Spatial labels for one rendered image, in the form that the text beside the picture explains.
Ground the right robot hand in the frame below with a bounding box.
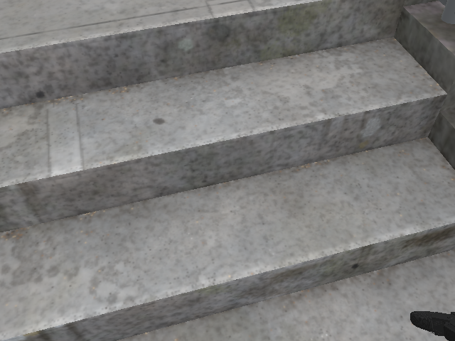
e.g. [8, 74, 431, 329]
[410, 311, 455, 341]

